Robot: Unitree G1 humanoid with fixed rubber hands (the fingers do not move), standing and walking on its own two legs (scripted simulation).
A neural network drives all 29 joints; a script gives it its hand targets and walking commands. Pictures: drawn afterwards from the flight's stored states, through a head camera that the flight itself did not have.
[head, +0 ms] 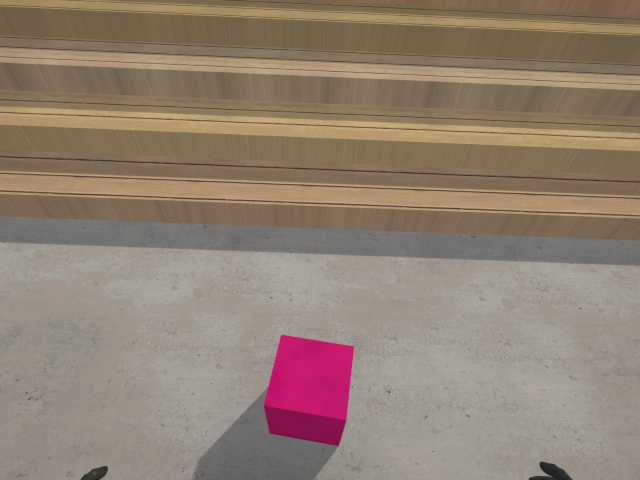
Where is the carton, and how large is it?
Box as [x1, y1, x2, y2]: [264, 335, 353, 445]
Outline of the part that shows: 281,335 264,403 270,433 338,445 346,418 353,346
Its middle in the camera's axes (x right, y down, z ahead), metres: -0.02 +0.43 +1.12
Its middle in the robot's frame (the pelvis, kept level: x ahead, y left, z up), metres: +0.46 +0.02 -0.66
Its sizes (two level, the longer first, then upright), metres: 0.210 0.200 0.250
